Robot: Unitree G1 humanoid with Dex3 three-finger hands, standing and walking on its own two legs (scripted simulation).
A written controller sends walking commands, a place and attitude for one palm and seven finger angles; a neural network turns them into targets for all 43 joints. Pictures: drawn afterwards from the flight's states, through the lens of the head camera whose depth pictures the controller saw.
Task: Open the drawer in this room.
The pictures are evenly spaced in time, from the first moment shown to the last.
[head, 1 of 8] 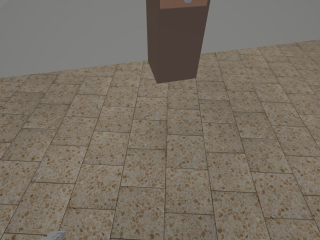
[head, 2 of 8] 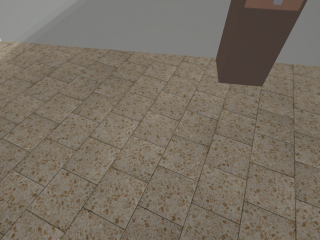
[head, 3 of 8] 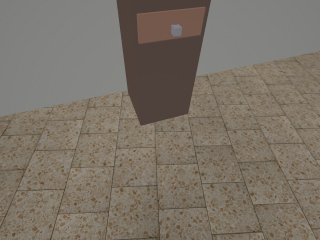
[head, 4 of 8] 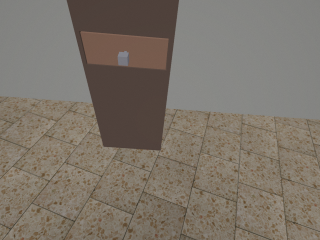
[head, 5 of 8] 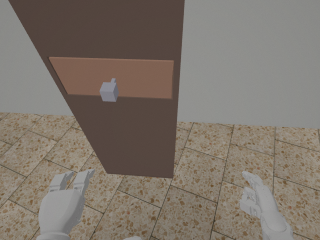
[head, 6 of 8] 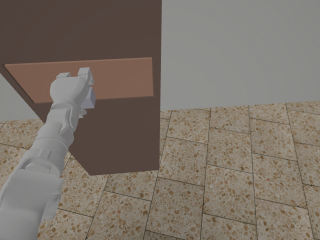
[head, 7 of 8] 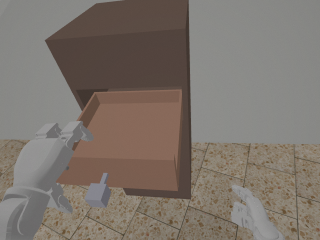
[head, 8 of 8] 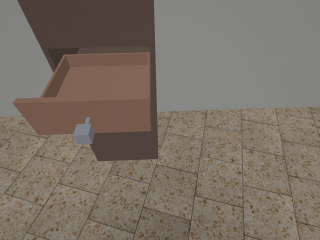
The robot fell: no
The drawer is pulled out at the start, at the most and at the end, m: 0.00 0.30 0.30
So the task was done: yes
